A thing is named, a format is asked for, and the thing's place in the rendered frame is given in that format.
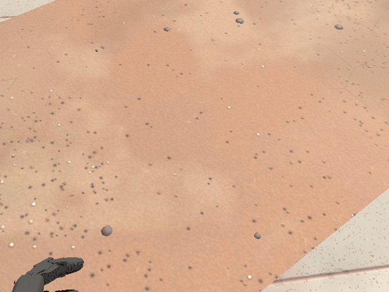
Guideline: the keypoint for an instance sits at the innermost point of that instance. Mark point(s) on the robot left hand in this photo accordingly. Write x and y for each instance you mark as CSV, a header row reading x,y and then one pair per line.
x,y
46,271

